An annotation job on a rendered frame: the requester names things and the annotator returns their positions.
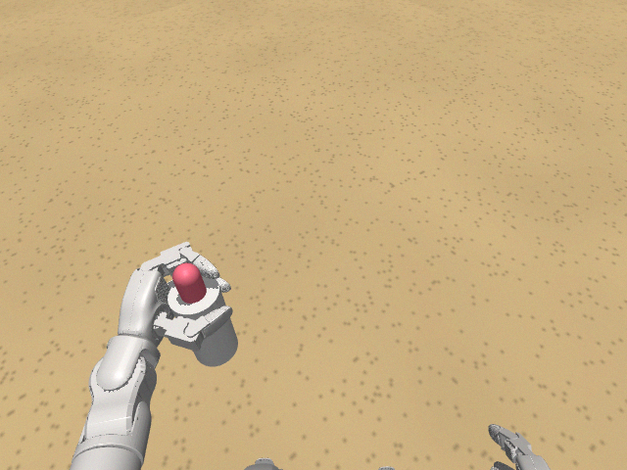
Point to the right robot hand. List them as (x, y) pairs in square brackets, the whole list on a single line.
[(517, 449)]

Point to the left robot arm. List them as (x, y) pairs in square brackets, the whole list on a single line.
[(117, 426)]

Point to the left robot hand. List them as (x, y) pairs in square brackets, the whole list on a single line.
[(145, 309)]

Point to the bottle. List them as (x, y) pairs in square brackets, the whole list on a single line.
[(194, 295)]

